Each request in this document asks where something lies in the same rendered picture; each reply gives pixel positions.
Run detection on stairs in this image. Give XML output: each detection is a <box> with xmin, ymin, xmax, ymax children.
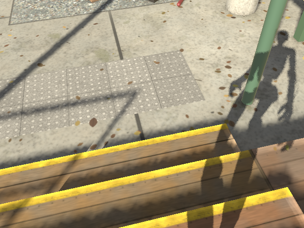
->
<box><xmin>0</xmin><ymin>123</ymin><xmax>304</xmax><ymax>228</ymax></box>

